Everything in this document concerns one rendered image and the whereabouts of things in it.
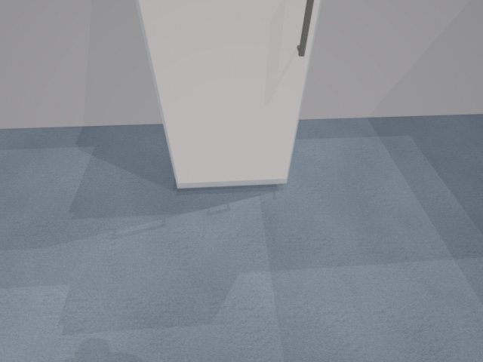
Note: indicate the fridge door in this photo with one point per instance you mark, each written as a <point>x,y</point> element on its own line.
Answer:
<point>230,81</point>

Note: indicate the handle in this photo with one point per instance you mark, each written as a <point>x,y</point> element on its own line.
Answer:
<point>307,17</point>

